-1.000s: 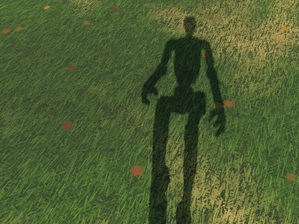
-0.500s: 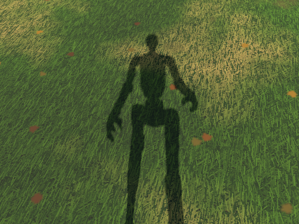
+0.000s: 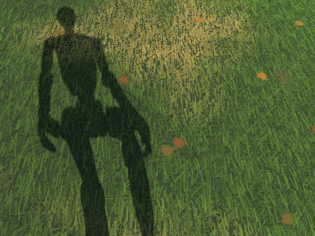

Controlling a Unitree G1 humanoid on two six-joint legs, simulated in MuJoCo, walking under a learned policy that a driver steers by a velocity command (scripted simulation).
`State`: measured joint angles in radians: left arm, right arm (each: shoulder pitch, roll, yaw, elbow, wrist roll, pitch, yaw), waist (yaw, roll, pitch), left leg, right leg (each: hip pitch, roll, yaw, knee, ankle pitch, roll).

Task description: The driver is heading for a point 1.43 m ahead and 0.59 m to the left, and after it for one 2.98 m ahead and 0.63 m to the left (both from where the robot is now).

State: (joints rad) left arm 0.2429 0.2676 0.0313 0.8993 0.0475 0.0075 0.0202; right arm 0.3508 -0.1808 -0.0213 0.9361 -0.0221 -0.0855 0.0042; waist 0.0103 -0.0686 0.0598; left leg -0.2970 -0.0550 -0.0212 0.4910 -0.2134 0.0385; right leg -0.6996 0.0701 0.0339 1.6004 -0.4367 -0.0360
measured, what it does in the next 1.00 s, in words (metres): steps on the spot, turning left: right foot, then left foot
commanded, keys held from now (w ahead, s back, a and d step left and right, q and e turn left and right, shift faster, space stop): q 0.82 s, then no key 0.18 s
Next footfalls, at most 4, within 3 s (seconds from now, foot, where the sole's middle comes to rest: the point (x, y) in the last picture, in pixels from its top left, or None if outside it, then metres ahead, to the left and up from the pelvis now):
0.24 right None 0.18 -0.06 -0.77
0.64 left None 0.05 0.15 -0.77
1.18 right None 0.14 -0.01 -0.77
2.16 left None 0.13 0.24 -0.77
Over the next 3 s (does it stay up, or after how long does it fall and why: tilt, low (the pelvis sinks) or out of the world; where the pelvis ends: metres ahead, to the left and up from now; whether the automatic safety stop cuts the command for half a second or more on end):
stays up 0.48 0.34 0.01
